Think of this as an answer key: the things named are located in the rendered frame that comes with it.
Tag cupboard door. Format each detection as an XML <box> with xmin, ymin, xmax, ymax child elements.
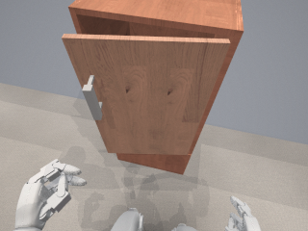
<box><xmin>62</xmin><ymin>34</ymin><xmax>231</xmax><ymax>155</ymax></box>

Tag handle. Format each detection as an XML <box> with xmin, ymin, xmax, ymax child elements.
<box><xmin>82</xmin><ymin>75</ymin><xmax>103</xmax><ymax>120</ymax></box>

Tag robot left hand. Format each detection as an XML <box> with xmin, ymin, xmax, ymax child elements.
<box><xmin>14</xmin><ymin>159</ymin><xmax>87</xmax><ymax>230</ymax></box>

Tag robot left thigh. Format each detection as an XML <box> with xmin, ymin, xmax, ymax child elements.
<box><xmin>111</xmin><ymin>211</ymin><xmax>144</xmax><ymax>231</ymax></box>

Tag robot left shin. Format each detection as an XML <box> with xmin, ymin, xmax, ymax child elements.
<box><xmin>128</xmin><ymin>208</ymin><xmax>138</xmax><ymax>212</ymax></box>

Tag robot right hand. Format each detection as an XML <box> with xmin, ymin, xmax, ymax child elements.
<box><xmin>225</xmin><ymin>195</ymin><xmax>262</xmax><ymax>231</ymax></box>

